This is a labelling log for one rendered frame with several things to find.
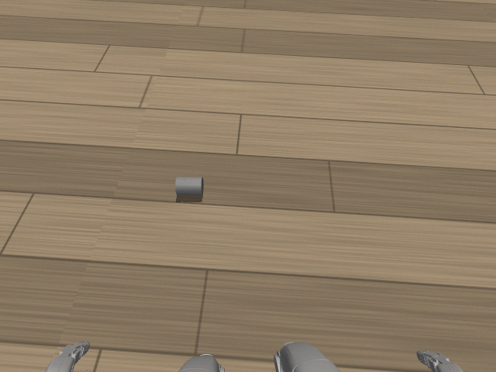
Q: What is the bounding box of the left robot hand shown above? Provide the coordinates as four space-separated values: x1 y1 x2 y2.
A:
45 341 91 372

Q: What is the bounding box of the can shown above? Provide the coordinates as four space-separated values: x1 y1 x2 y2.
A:
175 177 204 195

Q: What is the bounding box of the right robot hand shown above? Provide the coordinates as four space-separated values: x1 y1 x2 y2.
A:
417 350 463 372

